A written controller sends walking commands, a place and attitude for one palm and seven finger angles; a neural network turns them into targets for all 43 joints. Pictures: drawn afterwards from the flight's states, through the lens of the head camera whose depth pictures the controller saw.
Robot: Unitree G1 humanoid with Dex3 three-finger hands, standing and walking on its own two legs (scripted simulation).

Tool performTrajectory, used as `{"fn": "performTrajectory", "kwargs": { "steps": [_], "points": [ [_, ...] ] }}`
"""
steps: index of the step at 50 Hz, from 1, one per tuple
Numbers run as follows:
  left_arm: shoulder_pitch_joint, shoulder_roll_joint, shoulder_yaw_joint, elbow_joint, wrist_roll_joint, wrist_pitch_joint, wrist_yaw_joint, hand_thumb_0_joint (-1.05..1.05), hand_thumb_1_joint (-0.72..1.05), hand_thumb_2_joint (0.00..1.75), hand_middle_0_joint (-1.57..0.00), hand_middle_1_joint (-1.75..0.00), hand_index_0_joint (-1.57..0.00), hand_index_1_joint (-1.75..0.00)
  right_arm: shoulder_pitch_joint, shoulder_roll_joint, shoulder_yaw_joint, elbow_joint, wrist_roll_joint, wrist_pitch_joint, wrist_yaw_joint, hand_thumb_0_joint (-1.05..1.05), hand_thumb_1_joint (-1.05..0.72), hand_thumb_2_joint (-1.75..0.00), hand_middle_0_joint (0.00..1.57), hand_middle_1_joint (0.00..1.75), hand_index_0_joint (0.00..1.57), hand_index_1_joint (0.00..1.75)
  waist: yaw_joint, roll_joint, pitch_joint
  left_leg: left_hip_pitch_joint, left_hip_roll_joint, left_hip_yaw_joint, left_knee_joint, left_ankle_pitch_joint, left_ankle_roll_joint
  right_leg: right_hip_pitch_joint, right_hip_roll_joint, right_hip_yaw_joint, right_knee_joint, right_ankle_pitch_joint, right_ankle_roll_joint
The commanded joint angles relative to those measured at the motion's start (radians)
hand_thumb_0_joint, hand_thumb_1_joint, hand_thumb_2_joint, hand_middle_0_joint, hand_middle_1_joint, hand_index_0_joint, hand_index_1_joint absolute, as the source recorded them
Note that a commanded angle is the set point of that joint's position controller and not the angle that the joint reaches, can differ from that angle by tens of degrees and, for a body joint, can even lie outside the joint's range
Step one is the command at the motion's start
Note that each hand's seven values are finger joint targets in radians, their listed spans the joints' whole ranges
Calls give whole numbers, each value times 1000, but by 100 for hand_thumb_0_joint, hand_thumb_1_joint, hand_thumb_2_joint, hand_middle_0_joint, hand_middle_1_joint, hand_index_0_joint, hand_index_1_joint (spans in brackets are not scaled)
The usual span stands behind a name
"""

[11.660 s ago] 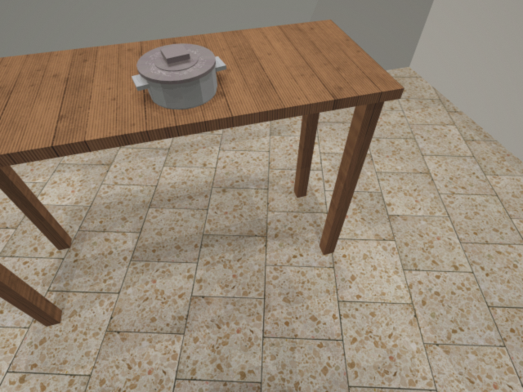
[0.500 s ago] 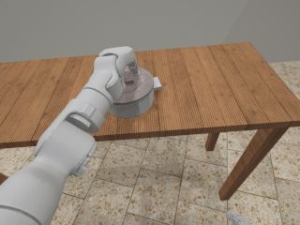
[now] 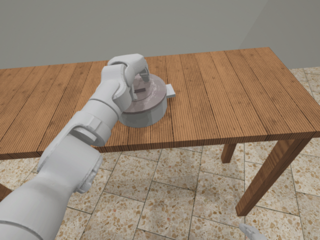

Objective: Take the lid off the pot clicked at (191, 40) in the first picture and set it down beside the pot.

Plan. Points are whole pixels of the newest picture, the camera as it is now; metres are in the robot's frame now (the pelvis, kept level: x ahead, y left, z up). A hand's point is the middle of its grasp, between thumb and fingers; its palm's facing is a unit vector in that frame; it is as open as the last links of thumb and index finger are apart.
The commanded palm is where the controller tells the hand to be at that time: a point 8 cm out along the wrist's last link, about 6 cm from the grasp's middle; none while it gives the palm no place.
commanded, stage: close the fingers and squeeze the knob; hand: left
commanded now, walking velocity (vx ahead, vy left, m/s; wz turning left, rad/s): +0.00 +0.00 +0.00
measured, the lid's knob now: (134, 85) +0.49 +0.07 +0.15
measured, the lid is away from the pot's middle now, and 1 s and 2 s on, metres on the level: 0.01 0.01 0.01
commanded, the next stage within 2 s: lift the lid straight up in 1.12 s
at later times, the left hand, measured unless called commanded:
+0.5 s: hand (132, 85) +0.46 +0.07 +0.17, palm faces -0.31 -0.07 -0.95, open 8.5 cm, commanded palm +0.44 +0.08 +0.23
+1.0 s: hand (133, 85) +0.46 +0.07 +0.17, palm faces -0.32 -0.05 -0.94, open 8.1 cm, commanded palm +0.44 +0.08 +0.23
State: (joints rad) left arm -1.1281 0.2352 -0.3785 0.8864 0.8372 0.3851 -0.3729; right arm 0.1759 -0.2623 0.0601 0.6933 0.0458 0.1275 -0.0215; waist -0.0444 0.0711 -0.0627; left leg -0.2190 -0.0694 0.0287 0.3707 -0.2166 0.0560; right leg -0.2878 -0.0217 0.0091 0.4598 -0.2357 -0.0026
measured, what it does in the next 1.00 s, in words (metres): stands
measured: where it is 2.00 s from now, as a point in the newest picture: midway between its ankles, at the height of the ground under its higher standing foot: outside the picture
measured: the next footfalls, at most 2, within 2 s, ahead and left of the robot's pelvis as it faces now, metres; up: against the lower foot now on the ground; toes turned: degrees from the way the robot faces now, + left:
none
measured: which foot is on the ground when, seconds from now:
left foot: down 0.00-1.00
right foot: down 0.00-1.00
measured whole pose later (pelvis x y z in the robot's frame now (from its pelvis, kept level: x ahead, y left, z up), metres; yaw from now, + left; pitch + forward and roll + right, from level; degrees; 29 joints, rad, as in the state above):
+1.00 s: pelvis +0.00 +0.00 +0.00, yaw +0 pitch +4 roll +1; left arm -1.18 0.23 -0.39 0.96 0.84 0.39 -0.37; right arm 0.19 -0.26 0.06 0.71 0.04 0.11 -0.04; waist -0.05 0.07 -0.07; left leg -0.23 -0.07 0.03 0.36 -0.21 0.05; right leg -0.29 -0.02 0.01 0.45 -0.23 0.00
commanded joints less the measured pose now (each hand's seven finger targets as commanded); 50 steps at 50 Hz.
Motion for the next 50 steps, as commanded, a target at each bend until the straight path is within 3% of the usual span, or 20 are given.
{"fn": "performTrajectory", "kwargs": {
  "steps": [1, 3, 5, 8, 12, 14, 17, 19, 22, 24, 27, 29, 36, 38, 40, 42, 44, 46, 47, 50],
  "points": [
    [-541, 201, 67, -190, 44, -2, 42, 0, -7, 117, -64, -65, -64, -65, -87, -92, -38, -131, 6, -47, 1, 0, -90, -90, 20, 30, 20, 30, 11, -152, -408, 136, 1, -33, 4, 365, 14, 186, 31, -12, -8, 388, -39],
    [-512, 173, 45, -139, 42, 4, 39, 0, -5, 116, -64, -69, -64, -69, -82, -95, -38, -126, 4, -41, 4, 0, -90, -90, 20, 30, 20, 30, 2, -168, -358, 119, 0, -28, 2, 330, 14, 158, 36, -19, -18, 367, -40],
    [-509, 225, 91, -85, 40, 13, 47, 0, -3, 115, -64, -72, -64, -72, -74, -103, -32, -114, 7, -33, -4, 0, -90, -90, 20, 30, 20, 30, 6, -187, -305, 77, -1, -25, -15, 261, 12, 153, 37, -19, -25, 328, -38],
    [-586, 194, 53, -132, 40, -7, 50, 0, 1, 113, -64, -77, -64, -77, -82, -96, -30, -126, 6, -42, -14, 0, -90, -90, 20, 30, 20, 30, -3, -142, -352, 103, -3, -27, -17, 255, 13, 155, 33, -13, -22, 322, -40],
    [-553, 241, 107, -103, 42, -5, 56, 0, 6, 110, -65, -82, -65, -82, -56, -107, -36, -114, 0, -44, -13, 0, -90, -90, 20, 30, 20, 30, 7, -165, -385, 102, 0, -32, -11, 289, 11, 179, 33, -14, -17, 346, -42],
    [-569, 171, 46, -98, 44, -4, 52, 0, 9, 108, -66, -85, -66, -85, -60, -97, -35, -116, 6, -46, -12, 0, -90, -90, 20, 30, 20, 30, -7, -158, -356, 109, 2, -30, -12, 299, 13, 152, 36, -18, -20, 344, -40],
    [-555, 247, 115, -113, 36, -4, 54, 0, 13, 105, -67, -88, -67, -88, -50, -111, -38, -114, -1, -46, -13, 0, -90, -90, 20, 30, 20, 30, 8, -165, -396, 110, 0, -31, -11, 318, 14, 189, 33, -12, -19, 372, -41],
    [-558, 176, 49, -91, 43, 0, 46, 0, 15, 103, -68, -90, -68, -90, -55, -101, -36, -114, 5, -47, -13, 0, -90, -90, 20, 30, 20, 30, -7, -164, -363, 106, 1, -25, -11, 311, 15, 164, 35, -16, -22, 363, -37],
    [-531, 260, 123, -82, 38, 1, 44, 0, 20, 100, -70, -92, -70, -92, -46, -118, -38, -109, -1, -45, -15, 0, -90, -90, 20, 30, 20, 30, 7, -181, -361, 87, -2, -25, -14, 301, 16, 187, 35, -14, -25, 372, -40],
    [-552, 178, 53, -76, 42, 2, 38, 0, 22, 97, -71, -94, -71, -94, -50, -103, -37, -109, 4, -47, -14, 0, -90, -90, 20, 30, 20, 30, -7, -176, -339, 94, -2, -25, -13, 296, 17, 161, 36, -18, -25, 359, -37],
    [-548, 248, 112, -110, 37, -4, 40, 0, 22, 101, -69, -91, -71, -92, -45, -115, -40, -114, -2, -48, -16, 0, -90, -90, 20, 30, 20, 30, 7, -156, -384, 101, -2, -27, -12, 314, 17, 191, 33, -13, -22, 376, -40],
    [-534, 184, 56, -87, 45, -2, 33, 0, 21, 103, -69, -89, -71, -91, -52, -103, -38, -115, 2, -52, -14, 0, -90, -90, 20, 30, 20, 30, -3, -173, -359, 108, -1, -25, -6, 323, 19, 169, 36, -16, -24, 376, -37],
    [-586, 165, 40, -74, 42, 0, 38, 0, 26, 107, -69, -89, -74, -92, -49, -103, -34, -102, 3, -53, -17, 0, -90, -90, 20, 30, 20, 30, -11, -149, -354, 121, -1, -29, -10, 310, 15, 138, 37, -18, -21, 356, -39],
    [-571, 202, 75, -75, 43, -4, 40, 0, 27, 108, -69, -89, -75, -93, -44, -104, -36, -103, -2, -53, -17, 0, -90, -90, 20, 30, 20, 30, -4, -164, -388, 127, -1, -29, -3, 323, 17, 164, 36, -14, -19, 372, -38],
    [-602, 140, 23, -99, 36, -3, 37, 0, 29, 109, -70, -89, -76, -93, -49, -97, -37, -105, 3, -56, -14, 0, -90, -90, 20, 30, 20, 30, -16, -152, -368, 134, -1, -29, -4, 324, 17, 142, 36, -17, -22, 369, -37],
    [-565, 238, 113, -41, 35, 0, 42, 0, 31, 110, -71, -90, -78, -94, -36, -114, -38, -91, -5, -51, -19, 0, -90, -90, 20, 30, 20, 30, -2, -182, -353, 97, -4, -28, -10, 287, 17, 162, 37, -15, -26, 361, -40],
    [-607, 160, 38, -67, 35, -4, 34, 0, 33, 111, -71, -90, -79, -94, -51, -99, -34, -100, 2, -55, -20, 0, -90, -90, 20, 30, 20, 30, -16, -176, -353, 104, -4, -24, -13, 282, 18, 156, 34, -15, -23, 363, -36],
    [-576, 160, 43, -60, 38, 0, 33, 0, 35, 112, -72, -90, -80, -95, -52, -100, -34, -101, 1, -55, -19, 0, -90, -90, 20, 30, 20, 30, -9, -163, -357, 118, -2, -27, -7, 311, 17, 150, 35, -15, -20, 370, -37],
    [-587, 217, 95, -91, 28, -8, 38, 0, 36, 112, -72, -91, -81, -95, -45, -110, -38, -99, -6, -56, -19, 0, -90, -90, 20, 30, 20, 30, 0, -162, -383, 119, -3, -32, -6, 320, 16, 174, 33, -13, -20, 382, -40],
    [-572, 142, 27, -97, 36, -1, 31, 0, 40, 113, -74, -91, -83, -96, -63, -94, -37, -110, 0, -61, -12, 0, -90, -90, 20, 30, 20, 30, -6, -157, -379, 138, -1, -29, 2, 356, 17, 158, 35, -15, -18, 393, -37]
  ]
}}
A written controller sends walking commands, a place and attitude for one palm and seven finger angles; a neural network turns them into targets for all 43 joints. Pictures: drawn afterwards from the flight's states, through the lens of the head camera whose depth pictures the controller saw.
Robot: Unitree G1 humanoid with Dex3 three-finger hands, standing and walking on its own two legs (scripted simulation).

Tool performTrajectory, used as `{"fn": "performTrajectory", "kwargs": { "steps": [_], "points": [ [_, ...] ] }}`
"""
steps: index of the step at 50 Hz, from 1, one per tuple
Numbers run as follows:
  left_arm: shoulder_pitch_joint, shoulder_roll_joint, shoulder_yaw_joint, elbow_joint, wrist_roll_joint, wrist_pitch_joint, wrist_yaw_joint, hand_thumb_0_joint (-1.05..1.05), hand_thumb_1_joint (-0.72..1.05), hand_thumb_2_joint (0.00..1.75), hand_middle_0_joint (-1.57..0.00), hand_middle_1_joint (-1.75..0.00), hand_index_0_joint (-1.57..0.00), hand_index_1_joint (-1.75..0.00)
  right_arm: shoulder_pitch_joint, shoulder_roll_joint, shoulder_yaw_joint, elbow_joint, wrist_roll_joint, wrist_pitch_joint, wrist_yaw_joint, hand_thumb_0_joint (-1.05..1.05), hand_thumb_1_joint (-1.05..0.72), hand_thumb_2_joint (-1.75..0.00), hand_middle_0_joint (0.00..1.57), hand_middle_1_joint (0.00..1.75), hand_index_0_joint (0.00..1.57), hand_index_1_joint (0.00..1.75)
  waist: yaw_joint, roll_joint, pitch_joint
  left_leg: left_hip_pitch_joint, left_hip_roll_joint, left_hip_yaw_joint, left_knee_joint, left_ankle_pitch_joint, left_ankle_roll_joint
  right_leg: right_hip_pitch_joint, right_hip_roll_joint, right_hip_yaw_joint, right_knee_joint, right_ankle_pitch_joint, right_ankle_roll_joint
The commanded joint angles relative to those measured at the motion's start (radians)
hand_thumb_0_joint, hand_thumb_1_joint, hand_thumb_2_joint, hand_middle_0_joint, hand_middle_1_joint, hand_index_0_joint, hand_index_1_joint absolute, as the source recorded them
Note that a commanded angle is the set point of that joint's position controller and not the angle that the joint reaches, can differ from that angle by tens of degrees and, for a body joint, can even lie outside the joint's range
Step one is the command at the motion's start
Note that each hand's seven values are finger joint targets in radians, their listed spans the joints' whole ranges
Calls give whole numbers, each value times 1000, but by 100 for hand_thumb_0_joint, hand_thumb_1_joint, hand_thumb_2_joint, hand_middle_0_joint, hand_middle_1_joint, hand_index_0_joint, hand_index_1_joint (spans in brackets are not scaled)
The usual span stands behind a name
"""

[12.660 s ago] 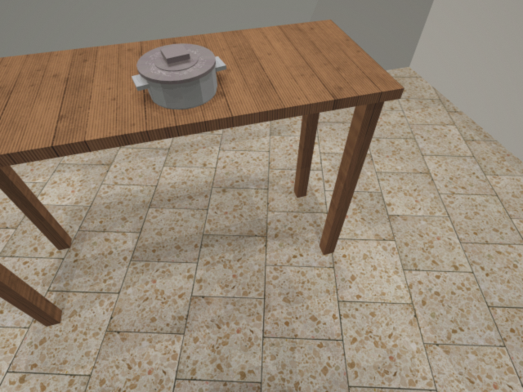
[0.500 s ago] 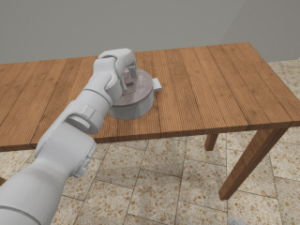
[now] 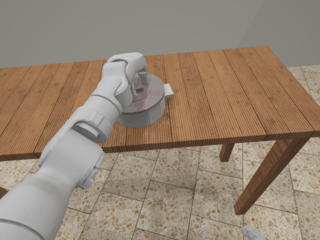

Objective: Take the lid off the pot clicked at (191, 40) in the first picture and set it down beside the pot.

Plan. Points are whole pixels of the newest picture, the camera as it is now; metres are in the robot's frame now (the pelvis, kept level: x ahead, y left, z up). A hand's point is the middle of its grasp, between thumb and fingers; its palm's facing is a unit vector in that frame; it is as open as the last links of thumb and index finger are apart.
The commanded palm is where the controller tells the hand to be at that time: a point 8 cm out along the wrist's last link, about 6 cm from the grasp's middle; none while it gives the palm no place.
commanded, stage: close the fingers and squeeze the knob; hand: left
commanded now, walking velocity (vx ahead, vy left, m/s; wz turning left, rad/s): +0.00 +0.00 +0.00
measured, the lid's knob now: (132, 85) +0.48 +0.07 +0.15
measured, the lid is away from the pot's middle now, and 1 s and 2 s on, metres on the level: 0.01 0.01 0.01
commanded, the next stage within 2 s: lift the lid straight up in 0.12 s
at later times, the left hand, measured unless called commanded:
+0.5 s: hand (129, 82) +0.45 +0.07 +0.18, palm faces -0.30 -0.07 -0.95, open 7.9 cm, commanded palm +0.44 +0.08 +0.25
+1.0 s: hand (124, 68) +0.45 +0.07 +0.23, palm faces -0.25 -0.06 -0.97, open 7.8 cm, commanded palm +0.44 +0.08 +0.29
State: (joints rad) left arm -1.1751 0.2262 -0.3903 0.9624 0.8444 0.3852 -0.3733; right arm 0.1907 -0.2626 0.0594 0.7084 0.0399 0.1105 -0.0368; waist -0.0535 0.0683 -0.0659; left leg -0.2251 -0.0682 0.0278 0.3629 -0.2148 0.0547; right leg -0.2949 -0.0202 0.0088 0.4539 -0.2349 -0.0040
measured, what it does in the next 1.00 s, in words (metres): stands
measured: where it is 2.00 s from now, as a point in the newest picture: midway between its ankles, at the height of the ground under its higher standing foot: outside the picture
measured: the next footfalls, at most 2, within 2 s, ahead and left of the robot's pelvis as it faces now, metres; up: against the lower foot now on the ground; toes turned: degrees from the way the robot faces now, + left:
none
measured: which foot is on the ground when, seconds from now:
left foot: down 0.00-1.00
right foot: down 0.00-1.00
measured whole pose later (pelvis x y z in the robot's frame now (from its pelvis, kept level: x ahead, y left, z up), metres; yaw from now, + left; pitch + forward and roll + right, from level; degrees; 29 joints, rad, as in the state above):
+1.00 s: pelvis -0.01 +0.00 +0.00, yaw +0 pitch +3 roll +1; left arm -1.27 0.26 -0.38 0.95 0.84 0.38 -0.43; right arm 0.18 -0.26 0.07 0.72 0.04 0.06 -0.04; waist -0.04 0.07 -0.07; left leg -0.20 -0.08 0.03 0.35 -0.20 0.06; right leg -0.28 -0.03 0.01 0.45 -0.22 0.00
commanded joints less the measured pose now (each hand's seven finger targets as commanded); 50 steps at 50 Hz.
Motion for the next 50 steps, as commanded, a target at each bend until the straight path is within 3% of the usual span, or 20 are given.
{"fn": "performTrajectory", "kwargs": {
  "steps": [1, 2, 5, 7, 11, 16, 17, 19, 21, 22, 26, 28, 30, 33, 38, 39, 42, 44, 47, 50],
  "points": [
    [-507, 181, 66, -133, 30, 6, 33, 0, 41, 113, -74, -92, -84, -96, -68, -101, -35, -114, 5, -37, 1, 0, -90, -90, 20, 30, 20, 30, 2, -184, -350, 124, -3, -25, 7, 326, 18, 165, 35, -16, -16, 382, -34],
    [-526, 231, 109, -150, 23, 2, 37, 0, 42, 114, -74, -92, -84, -97, -63, -110, -37, -110, 2, -35, 0, 0, -90, -90, 20, 30, 20, 30, 9, -178, -356, 108, -4, -25, -4, 300, 17, 181, 33, -14, -19, 376, -38],
    [-526, 161, 46, -163, 27, 0, 33, 0, 45, 115, -76, -92, -86, -97, -79, -96, -33, -121, 7, -43, 0, 0, -90, -90, 20, 30, 20, 30, 4, -169, -355, 128, -4, -28, 1, 326, 18, 165, 34, -15, -14, 378, -36],
    [-521, 233, 111, -158, 22, 0, 37, 0, 47, 115, -76, -93, -87, -98, -66, -108, -36, -114, 0, -39, -2, 0, -90, -90, 20, 30, 20, 30, 12, -176, -360, 114, -6, -27, -1, 304, 18, 183, 33, -14, -19, 375, -38],
    [-524, 207, 78, -181, 35, 0, 33, 0, 49, 116, -76, -93, -88, -98, -85, -98, -30, -127, 5, -43, -2, 0, -90, -90, 20, 30, 20, 30, 14, -162, -379, 120, -4, -25, -1, 325, 17, 193, 31, -12, -10, 388, -35],
    [-585, 239, 92, -211, 33, -8, 39, 0, 50, 116, -76, -93, -89, -98, -90, -95, -31, -126, 6, -54, -5, 0, -90, -90, 20, 30, 20, 30, 13, -151, -386, 133, -6, -25, -1, 322, 20, 192, 32, -8, -14, 385, -36],
    [-626, 264, 113, -267, 22, -21, 44, 0, 50, 116, -76, -93, -89, -98, -83, -100, -36, -124, 4, -60, -3, 0, -90, -90, 20, 30, 20, 30, 14, -140, -425, 152, -4, -34, 0, 337, 18, 204, 30, -6, -14, 389, -38],
    [-633, 233, 86, -299, 32, -24, 46, 0, 50, 116, -76, -93, -89, -98, -91, -88, -39, -131, 4, -77, 2, 0, -90, -90, 20, 30, 20, 30, 16, -126, -465, 199, 2, -40, 13, 419, 19, 201, 31, -5, -6, 418, -36],
    [-605, 218, 78, -260, 33, -11, 44, 0, 50, 116, -76, -93, -89, -98, -95, -89, -39, -122, 5, -78, 10, 0, -90, -90, 20, 30, 20, 30, 17, -143, -428, 186, 2, -36, 14, 420, 16, 186, 33, -8, -8, 417, -35],
    [-561, 258, 123, -234, 21, -10, 45, 0, 50, 116, -76, -93, -89, -98, -86, -100, -44, -116, 1, -74, 10, 0, -90, -90, 20, 30, 20, 30, 25, -169, -406, 159, -1, -33, 13, 388, 19, 200, 33, -7, -16, 415, -37],
    [-584, 226, 83, -187, 29, 1, 33, 0, 50, 116, -76, -93, -89, -98, -101, -95, -30, -113, 8, -66, 1, 0, -90, -90, 20, 30, 20, 30, 13, -181, -335, 117, -7, -23, -12, 288, 18, 174, 32, -12, -25, 360, -34],
    [-664, 278, 115, -271, 26, -18, 31, 0, 50, 116, -76, -93, -89, -98, -107, -95, -31, -125, 4, -77, -6, 0, -90, -90, 20, 30, 20, 30, 15, -160, -412, 145, -9, -23, -10, 291, 22, 210, 27, 0, -20, 375, -34],
    [-679, 235, 74, -262, 32, -16, 25, 0, 50, 116, -76, -93, -89, -98, -105, -87, -32, -121, 6, -86, -7, 0, -90, -90, 20, 30, 20, 30, 9, -137, -411, 167, -7, -28, -1, 331, 20, 189, 27, -3, -18, 389, -35],
    [-666, 271, 107, -229, 31, -15, 19, 0, 50, 116, -76, -93, -89, -98, -99, -93, -30, -119, 4, -86, -8, 0, -90, -90, 20, 30, 20, 30, 11, -171, -401, 146, -7, -32, -8, 294, 18, 192, 29, -5, -22, 360, -35],
    [-704, 210, 53, -258, 29, -18, 5, 0, 50, 116, -76, -93, -89, -98, -103, -90, -32, -121, 5, -99, -1, 0, -90, -90, 20, 30, 20, 30, 4, -122, -412, 192, -3, -44, -2, 341, 11, 155, 32, -10, -21, 350, -40],
    [-683, 192, 44, -223, 29, -12, 3, 0, 50, 116, -76, -93, -89, -98, -96, -87, -32, -115, 6, -98, 0, 0, -90, -90, 20, 30, 20, 30, 3, -136, -381, 182, -4, -44, -1, 342, 13, 145, 34, -14, -25, 349, -40],
    [-699, 266, 110, -223, 27, -11, 2, 0, 50, 116, -76, -93, -89, -98, -91, -101, -32, -109, 2, -93, -3, 0, -90, -90, 20, 30, 20, 30, 13, -164, -385, 156, -7, -40, -16, 299, 11, 174, 31, -10, -32, 339, -41],
    [-740, 206, 52, -221, 34, -14, -1, 0, 50, 116, -76, -93, -89, -98, -96, -90, -27, -111, 6, -99, -4, 0, -90, -90, 20, 30, 20, 30, 3, -144, -370, 166, -5, -43, -18, 303, 10, 148, 33, -15, -30, 324, -42],
    [-724, 316, 152, -203, 39, -13, 4, 0, 50, 116, -76, -93, -89, -98, -88, -102, -29, -108, -3, -99, -6, 0, -90, -90, 20, 30, 20, 30, 26, -174, -399, 148, -4, -42, -22, 297, 10, 195, 29, -6, -31, 332, -43],
    [-741, 228, 65, -168, 48, -9, -2, 0, 50, 116, -76, -93, -89, -98, -99, -92, -23, -112, 6, -102, -6, 0, -90, -90, 20, 30, 20, 30, 10, -155, -356, 140, -3, -40, -29, 277, 9, 154, 31, -13, -33, 302, -41]
  ]
}}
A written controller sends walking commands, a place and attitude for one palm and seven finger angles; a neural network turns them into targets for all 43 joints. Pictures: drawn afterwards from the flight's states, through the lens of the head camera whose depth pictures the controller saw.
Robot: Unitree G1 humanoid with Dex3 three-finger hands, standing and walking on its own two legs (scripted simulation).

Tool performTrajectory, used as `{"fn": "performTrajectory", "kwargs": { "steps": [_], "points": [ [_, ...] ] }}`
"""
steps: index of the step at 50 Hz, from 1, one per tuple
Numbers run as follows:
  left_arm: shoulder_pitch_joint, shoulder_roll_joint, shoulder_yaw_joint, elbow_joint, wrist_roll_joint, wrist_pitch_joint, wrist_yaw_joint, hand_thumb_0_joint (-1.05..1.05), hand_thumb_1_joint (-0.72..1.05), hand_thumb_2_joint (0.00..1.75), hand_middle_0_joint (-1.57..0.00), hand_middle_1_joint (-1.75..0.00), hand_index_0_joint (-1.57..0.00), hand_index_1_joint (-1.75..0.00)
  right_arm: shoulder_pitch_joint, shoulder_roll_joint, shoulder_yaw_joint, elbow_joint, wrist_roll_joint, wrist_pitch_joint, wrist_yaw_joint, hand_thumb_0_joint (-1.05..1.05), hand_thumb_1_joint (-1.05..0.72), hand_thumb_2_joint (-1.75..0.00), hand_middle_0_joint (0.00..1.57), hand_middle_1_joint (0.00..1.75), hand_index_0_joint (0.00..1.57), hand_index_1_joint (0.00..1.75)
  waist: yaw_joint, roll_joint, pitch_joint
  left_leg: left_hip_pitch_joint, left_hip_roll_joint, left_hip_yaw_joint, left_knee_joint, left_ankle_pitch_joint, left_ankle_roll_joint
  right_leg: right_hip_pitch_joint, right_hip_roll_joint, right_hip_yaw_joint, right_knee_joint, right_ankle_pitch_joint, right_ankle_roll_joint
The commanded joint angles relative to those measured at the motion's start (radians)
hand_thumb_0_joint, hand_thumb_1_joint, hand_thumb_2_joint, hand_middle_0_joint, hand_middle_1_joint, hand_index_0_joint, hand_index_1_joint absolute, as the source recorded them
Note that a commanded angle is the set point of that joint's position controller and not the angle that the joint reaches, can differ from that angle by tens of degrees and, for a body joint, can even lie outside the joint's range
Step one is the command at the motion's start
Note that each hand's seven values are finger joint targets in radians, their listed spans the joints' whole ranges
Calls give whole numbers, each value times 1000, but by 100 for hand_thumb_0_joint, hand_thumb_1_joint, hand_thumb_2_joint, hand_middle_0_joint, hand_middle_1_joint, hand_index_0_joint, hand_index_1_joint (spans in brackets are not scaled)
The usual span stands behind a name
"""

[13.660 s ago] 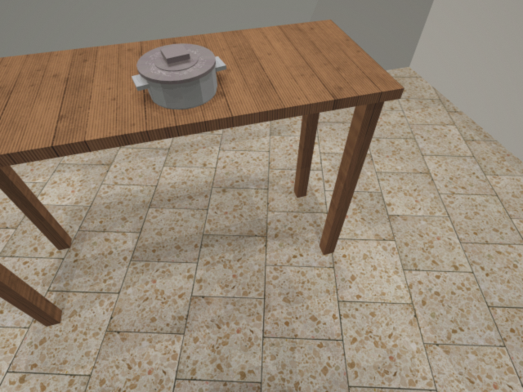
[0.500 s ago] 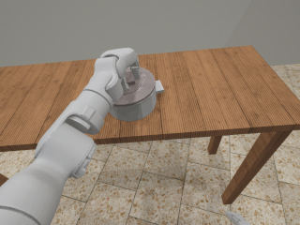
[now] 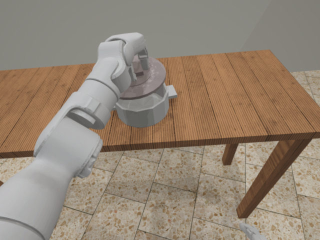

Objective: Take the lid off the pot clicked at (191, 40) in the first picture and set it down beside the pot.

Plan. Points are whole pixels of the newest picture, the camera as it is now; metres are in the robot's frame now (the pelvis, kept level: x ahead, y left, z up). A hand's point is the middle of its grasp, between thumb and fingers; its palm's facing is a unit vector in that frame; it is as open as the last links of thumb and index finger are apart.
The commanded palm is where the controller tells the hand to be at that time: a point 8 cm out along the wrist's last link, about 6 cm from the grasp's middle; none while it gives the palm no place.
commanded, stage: lift the lid straight up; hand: left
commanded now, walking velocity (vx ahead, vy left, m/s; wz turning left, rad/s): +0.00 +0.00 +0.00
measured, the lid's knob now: (132, 69) +0.49 +0.07 +0.20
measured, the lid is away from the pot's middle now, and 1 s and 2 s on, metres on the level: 0.01 0.01 0.10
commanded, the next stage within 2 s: move the lid sideways beside the pot in 1.22 s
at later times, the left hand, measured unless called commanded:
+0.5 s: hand (128, 50) +0.47 +0.07 +0.26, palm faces -0.19 -0.05 -0.98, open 7.7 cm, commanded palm +0.45 +0.08 +0.33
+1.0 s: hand (126, 30) +0.47 +0.06 +0.31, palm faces -0.10 -0.06 -0.99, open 7.7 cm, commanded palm +0.45 +0.07 +0.37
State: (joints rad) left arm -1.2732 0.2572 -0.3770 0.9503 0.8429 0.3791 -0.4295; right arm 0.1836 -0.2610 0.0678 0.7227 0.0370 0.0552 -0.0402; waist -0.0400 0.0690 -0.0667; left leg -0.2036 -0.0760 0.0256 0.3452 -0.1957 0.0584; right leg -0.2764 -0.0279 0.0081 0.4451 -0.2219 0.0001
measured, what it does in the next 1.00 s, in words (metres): stands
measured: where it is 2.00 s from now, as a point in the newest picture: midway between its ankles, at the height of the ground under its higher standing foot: outside the picture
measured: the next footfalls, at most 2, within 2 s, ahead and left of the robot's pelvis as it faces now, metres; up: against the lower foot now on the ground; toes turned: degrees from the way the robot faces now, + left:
none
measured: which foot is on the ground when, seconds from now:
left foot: down 0.00-1.00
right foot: down 0.00-1.00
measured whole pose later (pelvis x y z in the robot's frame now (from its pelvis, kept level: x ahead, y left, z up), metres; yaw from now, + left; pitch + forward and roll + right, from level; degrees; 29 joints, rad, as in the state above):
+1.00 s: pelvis +0.00 +0.00 +0.00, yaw +0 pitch +4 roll +1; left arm -1.49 0.28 -0.36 0.98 0.88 0.45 -0.49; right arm 0.15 -0.26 0.08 0.70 0.04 0.06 -0.04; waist -0.03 0.07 -0.08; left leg -0.21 -0.08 0.02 0.33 -0.19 0.06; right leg -0.28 -0.03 0.00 0.43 -0.22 0.00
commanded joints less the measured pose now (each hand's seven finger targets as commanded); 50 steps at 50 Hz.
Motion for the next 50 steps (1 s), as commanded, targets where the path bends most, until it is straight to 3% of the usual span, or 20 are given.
{"fn": "performTrajectory", "kwargs": {
  "steps": [1, 2, 5, 8, 10, 13, 15, 18, 22, 26, 31, 32, 35, 37, 38, 40, 42, 46, 47, 50],
  "points": [
    [-644, 218, 75, -151, 52, 0, 57, 0, 50, 116, -76, -93, -89, -98, -81, -96, -33, -123, 6, -46, -4, 0, -90, -90, 20, 30, 20, 30, 0, -164, -359, 122, 6, -39, -13, 257, 5, 139, 39, -12, -24, 285, -45],
    [-628, 280, 133, -155, 46, -5, 60, 0, 50, 116, -76, -93, -89, -98, -77, -106, -36, -125, 1, -47, -5, 0, -90, -90, 20, 30, 20, 30, 13, -180, -382, 111, 5, -39, -12, 253, 6, 170, 37, -4, -26, 294, -47],
    [-693, 189, 44, -165, 50, -5, 50, 0, 50, 116, -76, -93, -89, -98, -88, -94, -31, -129, 9, -52, -5, 0, -90, -90, 20, 30, 20, 30, -8, -148, -364, 126, 5, -37, -12, 263, 6, 133, 39, -9, -26, 293, -45],
    [-702, 238, 87, -163, 52, -7, 52, 0, 50, 116, -76, -93, -89, -98, -81, -98, -33, -130, 4, -58, -8, 0, -90, -90, 20, 30, 20, 30, -1, -166, -391, 129, 6, -37, -15, 241, 8, 150, 39, -5, -29, 277, -44],
    [-703, 230, 78, -112, 54, 3, 48, 0, 50, 116, -76, -93, -89, -98, -73, -99, -30, -119, 7, -56, -13, 0, -90, -90, 20, 30, 20, 30, -7, -177, -345, 101, 2, -30, -20, 213, 10, 136, 37, -5, -36, 267, -42],
    [-740, 297, 127, -142, 64, -6, 50, 0, 50, 116, -76, -93, -89, -98, -66, -104, -30, -123, 0, -63, -19, 0, -90, -90, 20, 30, 20, 30, 0, -176, -409, 110, 5, -32, -18, 243, 10, 177, 34, 1, -28, 298, -42],
    [-739, 244, 82, -95, 70, 4, 45, 0, 50, 116, -76, -93, -89, -98, -63, -100, -29, -117, 7, -61, -18, 0, -90, -90, 20, 30, 20, 30, -12, -181, -369, 102, 4, -29, -16, 240, 11, 146, 35, -4, -33, 292, -41],
    [-756, 272, 101, -150, 71, -5, 39, 0, 50, 116, -76, -93, -89, -98, -69, -102, -32, -131, 0, -68, -13, 0, -90, -90, 20, 30, 20, 30, -1, -152, -440, 130, 6, -33, -7, 295, 10, 180, 32, 4, -23, 330, -43],
    [-739, 212, 63, -175, 47, 5, 27, 0, 50, 116, -76, -93, -89, -98, -69, -108, -41, -134, 6, -64, -1, 0, -90, -90, 20, 30, 20, 30, -8, -127, -426, 155, 9, -42, 8, 379, 7, 157, 35, -5, -27, 360, -45],
    [-762, 307, 129, -157, 75, 17, 20, 0, 50, 116, -76, -93, -89, -98, -71, -106, -34, -130, 4, -66, -4, 0, -90, -90, 20, 30, 20, 30, 6, -180, -427, 123, 4, -30, 0, 331, 13, 191, 32, 2, -24, 359, -40],
    [-786, 236, 68, -193, 74, 26, 7, 0, 50, 116, -76, -93, -89, -98, -87, -99, -32, -137, 10, -62, 3, 0, -90, -90, 20, 30, 20, 30, -1, -146, -420, 159, 11, -38, 11, 407, 9, 155, 33, -2, -22, 373, -44],
    [-757, 222, 69, -223, 48, 24, 8, 0, 50, 116, -76, -93, -89, -98, -90, -109, -40, -142, 7, -57, 6, 0, -90, -90, 20, 30, 20, 30, 2, -117, -432, 180, 14, -43, 20, 449, 6, 151, 32, -6, -25, 384, -47],
    [-793, 213, 54, -212, 72, 38, 0, 0, 50, 116, -76, -93, -89, -98, -101, -96, -32, -142, 11, -56, 12, 0, -90, -90, 20, 30, 20, 30, -3, -145, -417, 174, 14, -41, 16, 422, 6, 140, 34, -8, -24, 359, -45],
    [-770, 243, 88, -227, 49, 38, 4, 0, 50, 116, -76, -93, -89, -98, -104, -111, -35, -143, 7, -50, 11, 0, -90, -90, 20, 30, 20, 30, 8, -144, -418, 164, 12, -42, 14, 419, 4, 157, 32, -9, -28, 367, -49],
    [-815, 272, 98, -238, 74, 39, 3, 0, 50, 116, -76, -93, -89, -98, -109, -98, -28, -146, 7, -52, 12, 0, -90, -90, 20, 30, 20, 30, 11, -149, -454, 164, 10, -41, 11, 412, 3, 178, 30, -1, -20, 366, -46],
    [-797, 262, 92, -163, 83, 51, 2, 0, 50, 116, -76, -93, -89, -98, -111, -99, -23, -139, 10, -45, 6, 0, -90, -90, 20, 30, 20, 30, 6, -192, -391, 127, 10, -33, 2, 361, 6, 162, 30, -8, -27, 346, -46],
    [-781, 241, 90, -154, 58, 53, 7, 0, 50, 116, -76, -93, -89, -98, -114, -110, -28, -138, 9, -36, 5, 0, -90, -90, 20, 30, 20, 30, 4, -167, -359, 120, 11, -32, -1, 336, 3, 143, 28, -12, -36, 329, -49],
    [-859, 254, 81, -146, 95, 61, 4, 0, 50, 116, -76, -93, -89, -98, -120, -97, -19, -141, 11, -40, -1, 0, -90, -90, 20, 30, 20, 30, -1, -183, -400, 125, 11, -31, -5, 317, 4, 157, 26, -3, -30, 320, -45],
    [-831, 242, 85, -158, 70, 59, 7, 0, 50, 116, -76, -93, -89, -98, -119, -106, -25, -145, 9, -34, -1, 0, -90, -90, 20, 30, 20, 30, 0, -155, -398, 128, 13, -31, 0, 333, 3, 156, 25, -5, -34, 327, -49],
    [-867, 307, 118, -131, 104, 68, 2, 0, 50, 116, -76, -93, -89, -98, -121, -100, -19, -146, 7, -40, -6, 0, -90, -90, 20, 30, 20, 30, 10, -185, -430, 106, 11, -29, -6, 308, 5, 188, 23, 2, -25, 324, -47]
  ]
}}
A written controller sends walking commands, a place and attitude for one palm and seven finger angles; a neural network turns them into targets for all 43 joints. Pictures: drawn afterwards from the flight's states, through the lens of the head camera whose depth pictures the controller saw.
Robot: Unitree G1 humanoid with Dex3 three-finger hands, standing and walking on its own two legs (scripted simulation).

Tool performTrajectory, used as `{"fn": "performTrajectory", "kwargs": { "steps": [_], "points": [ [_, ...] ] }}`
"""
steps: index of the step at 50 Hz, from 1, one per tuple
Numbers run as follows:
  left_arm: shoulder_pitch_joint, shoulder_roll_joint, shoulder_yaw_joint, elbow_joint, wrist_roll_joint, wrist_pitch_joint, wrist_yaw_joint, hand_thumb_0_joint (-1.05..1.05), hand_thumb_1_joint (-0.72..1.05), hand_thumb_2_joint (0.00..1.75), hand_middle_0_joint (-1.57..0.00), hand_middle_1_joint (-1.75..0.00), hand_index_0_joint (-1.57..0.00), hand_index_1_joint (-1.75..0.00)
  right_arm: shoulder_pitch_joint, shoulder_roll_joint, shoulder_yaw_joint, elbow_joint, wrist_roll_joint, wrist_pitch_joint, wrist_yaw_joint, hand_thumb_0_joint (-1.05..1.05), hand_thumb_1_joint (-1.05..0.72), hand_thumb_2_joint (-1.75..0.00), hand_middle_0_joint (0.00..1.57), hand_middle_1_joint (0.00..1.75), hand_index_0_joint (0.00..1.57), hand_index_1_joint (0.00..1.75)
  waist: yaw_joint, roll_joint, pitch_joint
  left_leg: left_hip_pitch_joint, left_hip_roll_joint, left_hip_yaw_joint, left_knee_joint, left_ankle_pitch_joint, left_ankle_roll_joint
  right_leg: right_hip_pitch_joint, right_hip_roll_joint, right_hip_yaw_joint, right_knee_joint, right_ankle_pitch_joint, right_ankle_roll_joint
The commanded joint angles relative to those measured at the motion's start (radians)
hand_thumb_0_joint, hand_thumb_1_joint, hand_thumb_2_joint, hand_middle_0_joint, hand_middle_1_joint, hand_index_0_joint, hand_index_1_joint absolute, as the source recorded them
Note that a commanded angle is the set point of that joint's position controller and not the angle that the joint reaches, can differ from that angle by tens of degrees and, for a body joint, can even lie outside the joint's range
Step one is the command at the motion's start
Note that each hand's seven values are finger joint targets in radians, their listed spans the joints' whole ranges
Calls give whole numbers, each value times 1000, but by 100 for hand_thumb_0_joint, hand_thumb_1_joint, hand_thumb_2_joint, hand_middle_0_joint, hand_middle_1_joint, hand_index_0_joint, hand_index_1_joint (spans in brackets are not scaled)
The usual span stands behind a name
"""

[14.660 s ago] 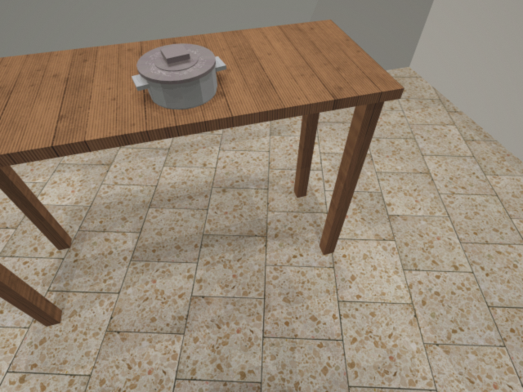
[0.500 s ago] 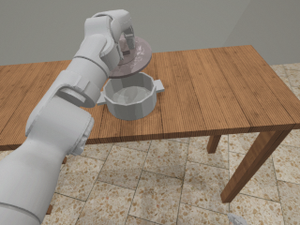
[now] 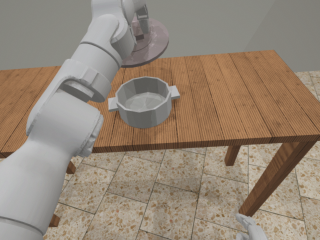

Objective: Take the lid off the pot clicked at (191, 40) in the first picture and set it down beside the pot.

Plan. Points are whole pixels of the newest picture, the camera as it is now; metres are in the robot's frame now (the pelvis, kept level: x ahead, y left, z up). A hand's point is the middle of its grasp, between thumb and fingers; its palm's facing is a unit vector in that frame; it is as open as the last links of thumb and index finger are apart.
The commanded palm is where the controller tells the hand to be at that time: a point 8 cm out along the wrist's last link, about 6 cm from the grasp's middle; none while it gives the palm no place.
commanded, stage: lift the lid straight up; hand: left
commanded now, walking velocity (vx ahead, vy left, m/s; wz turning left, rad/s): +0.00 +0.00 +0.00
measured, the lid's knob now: (130, 32) +0.50 +0.06 +0.30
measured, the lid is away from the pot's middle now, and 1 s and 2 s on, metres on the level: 0.01 0.10 0.22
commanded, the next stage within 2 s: move the lid sideways beside the pot in 0.22 s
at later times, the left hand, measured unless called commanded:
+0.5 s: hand (118, 29) +0.47 +0.08 +0.32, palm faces -0.10 -0.07 -0.99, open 7.6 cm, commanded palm +0.44 +0.10 +0.37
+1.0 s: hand (88, 35) +0.46 +0.15 +0.31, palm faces -0.10 -0.07 -0.99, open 7.6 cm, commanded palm +0.44 +0.16 +0.37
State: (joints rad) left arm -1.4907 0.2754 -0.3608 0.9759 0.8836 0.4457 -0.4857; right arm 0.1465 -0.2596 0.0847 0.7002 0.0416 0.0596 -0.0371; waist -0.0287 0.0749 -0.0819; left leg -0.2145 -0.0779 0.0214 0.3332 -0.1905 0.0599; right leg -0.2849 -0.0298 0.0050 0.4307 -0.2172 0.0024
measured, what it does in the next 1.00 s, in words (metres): stands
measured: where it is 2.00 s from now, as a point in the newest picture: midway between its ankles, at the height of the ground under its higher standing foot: outside the picture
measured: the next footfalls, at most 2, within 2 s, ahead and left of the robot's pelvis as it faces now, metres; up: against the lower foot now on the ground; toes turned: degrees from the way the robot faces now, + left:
none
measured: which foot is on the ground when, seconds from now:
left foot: down 0.00-1.00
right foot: down 0.00-1.00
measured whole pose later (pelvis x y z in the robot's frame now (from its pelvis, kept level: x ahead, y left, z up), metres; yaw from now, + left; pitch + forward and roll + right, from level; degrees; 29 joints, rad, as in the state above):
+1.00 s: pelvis +0.00 +0.00 +0.00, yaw +1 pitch +4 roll +1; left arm -1.39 0.46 -0.33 0.85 0.93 0.43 -0.56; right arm 0.16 -0.27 0.08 0.67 0.05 0.08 -0.04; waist -0.03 0.06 -0.08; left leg -0.24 -0.08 0.01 0.37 -0.21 0.06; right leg -0.29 -0.03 -0.01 0.43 -0.22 0.01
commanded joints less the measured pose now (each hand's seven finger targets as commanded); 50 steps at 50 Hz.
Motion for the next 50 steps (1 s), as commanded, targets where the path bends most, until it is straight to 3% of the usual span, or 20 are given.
{"fn": "performTrajectory", "kwargs": {
  "steps": [1, 6, 7, 8, 13, 16, 21, 22, 23, 25, 27, 30, 32, 35, 38, 40, 43, 46, 48, 50],
  "points": [
    [-649, 271, 90, -127, 66, 10, 56, 0, 50, 116, -76, -93, -89, -98, -79, -102, -34, -118, 4, -44, -10, 0, -90, -90, 20, 30, 20, 30, -8, -205, -382, 106, 12, -22, 5, 296, 4, 181, 26, 3, -16, 318, -47],
    [-623, 215, 52, -113, 62, 22, 45, 0, 50, 116, -76, -93, -89, -98, -78, -106, -33, -124, 9, -42, -9, 0, -90, -90, 20, 30, 20, 30, -18, -189, -346, 104, 14, -26, -2, 269, 2, 147, 28, -3, -24, 287, -46],
    [-605, 204, 53, -155, 32, 13, 48, 0, 50, 116, -76, -93, -89, -98, -76, -115, -41, -129, 7, -39, -6, 0, -90, -90, 20, 30, 20, 30, -16, -168, -366, 120, 18, -31, 7, 305, 1, 154, 26, -5, -24, 301, -50],
    [-643, 205, 43, -197, 53, 11, 43, 0, 50, 116, -76, -93, -89, -98, -83, -102, -39, -138, 7, -46, -4, 0, -90, -90, 20, 30, 20, 30, -12, -166, -421, 146, 16, -30, 11, 316, 4, 167, 26, 4, -17, 301, -46],
    [-652, 290, 94, -220, 60, 3, 38, 0, 50, 116, -76, -93, -89, -98, -70, -106, -40, -134, 3, -57, -7, 0, -90, -90, 20, 30, 20, 30, -5, -168, -429, 125, 10, -29, 11, 311, 8, 199, 28, 6, -16, 323, -49],
    [-636, 278, 83, -185, 60, 8, 33, 0, 50, 116, -76, -93, -89, -98, -69, -104, -40, -130, 7, -63, -8, 0, -90, -90, 20, 30, 20, 30, -6, -168, -390, 118, 11, -28, 11, 304, 8, 177, 29, 1, -18, 311, -47],
    [-603, 337, 108, -241, 92, -11, 30, 0, 50, 116, -76, -93, -89, -98, -78, -108, -42, -146, 5, -56, -5, 0, -90, -90, 20, 30, 20, 30, 9, -152, -433, 116, 16, -27, 17, 360, 5, 213, 24, 5, -5, 341, -49],
    [-568, 310, 97, -251, 63, -18, 30, 0, 50, 116, -76, -93, -89, -98, -72, -115, -50, -149, 4, -53, -3, 0, -90, -90, 20, 30, 20, 30, 2, -143, -421, 127, 17, -31, 26, 378, 5, 203, 24, 0, -11, 350, -52],
    [-552, 309, 94, -201, 84, -9, 24, 0, 50, 116, -76, -93, -89, -98, -71, -108, -43, -143, 5, -50, -4, 0, -90, -90, 20, 30, 20, 30, -1, -184, -385, 108, 16, -27, 22, 347, 8, 188, 26, -1, -15, 331, -48],
    [-542, 368, 127, -178, 91, 0, 21, 0, 50, 116, -76, -93, -89, -98, -71, -121, -40, -138, 6, -38, -11, 0, -90, -90, 20, 30, 20, 30, 1, -202, -353, 79, 16, -19, 7, 295, 6, 185, 25, -4, -20, 312, -46],
    [-576, 294, 71, -260, 57, -17, 19, 0, 50, 116, -76, -93, -89, -98, -82, -117, -46, -153, 11, -41, -10, 0, -90, -90, 20, 30, 20, 30, -13, -147, -371, 122, 18, -28, 18, 312, 5, 155, 25, -6, -23, 299, -50],
    [-622, 342, 90, -338, 84, -23, 12, 0, 50, 116, -76, -93, -89, -98, -79, -108, -47, -161, 8, -53, -9, 0, -90, -90, 20, 30, 20, 30, -6, -133, -467, 174, 17, -40, 36, 394, 7, 182, 28, 4, -7, 331, -48],
    [-579, 363, 109, -349, 67, -26, 7, 0, 50, 116, -76, -93, -89, -98, -66, -120, -54, -156, 5, -50, -6, 0, -90, -90, 20, 30, 20, 30, -4, -121, -470, 180, 19, -42, 45, 426, 3, 181, 27, 0, -10, 349, -52],
    [-535, 319, 76, -247, 81, -7, -3, 0, 50, 116, -76, -93, -89, -98, -71, -114, -44, -143, 14, -42, -6, 0, -90, -90, 20, 30, 20, 30, -15, -148, -343, 135, 17, -43, 28, 347, 1, 119, 33, -16, -22, 284, -51],
    [-541, 398, 128, -304, 84, -19, -2, 0, 50, 116, -76, -93, -89, -98, -81, -121, -45, -155, 9, -36, -7, 0, -90, -90, 20, 30, 20, 30, -1, -134, -411, 132, 14, -40, 32, 344, -1, 167, 27, -6, -13, 299, -52],
    [-548, 347, 82, -318, 87, -18, -6, 0, 50, 116, -76, -93, -89, -98, -88, -113, -45, -160, 14, -35, -7, 0, -90, -90, 20, 30, 20, 30, -10, -127, -398, 155, 18, -43, 42, 379, 1, 141, 30, -10, -11, 300, -52],
    [-532, 412, 125, -324, 92, -19, -9, 0, 50, 116, -76, -93, -89, -98, -84, -124, -46, -161, 11, -29, -6, 0, -90, -90, 20, 30, 20, 30, -7, -120, -409, 144, 16, -42, 44, 372, 0, 153, 30, -6, -13, 306, -54],
    [-511, 406, 113, -273, 94, -17, -14, 0, 50, 116, -76, -93, -89, -98, -80, -126, -43, -155, 16, -22, -11, 0, -90, -90, 20, 30, 20, 30, -10, -139, -356, 116, 16, -43, 32, 319, -2, 133, 31, -16, -17, 272, -54],
    [-540, 446, 136, -337, 95, -33, -12, 0, 50, 116, -76, -93, -89, -98, -80, -127, -46, -165, 13, -24, -11, 0, -90, -90, 20, 30, 20, 30, -8, -119, -415, 131, 14, -42, 40, 330, -1, 162, 30, -6, -13, 286, -54],
    [-551, 412, 103, -342, 98, -35, -16, 0, 50, 116, -76, -93, -89, -98, -81, -121, -46, -165, 18, -26, -11, 0, -90, -90, 20, 30, 20, 30, -15, -94, -412, 156, 18, -47, 51, 385, -3, 136, 32, -11, -10, 291, -54]
  ]
}}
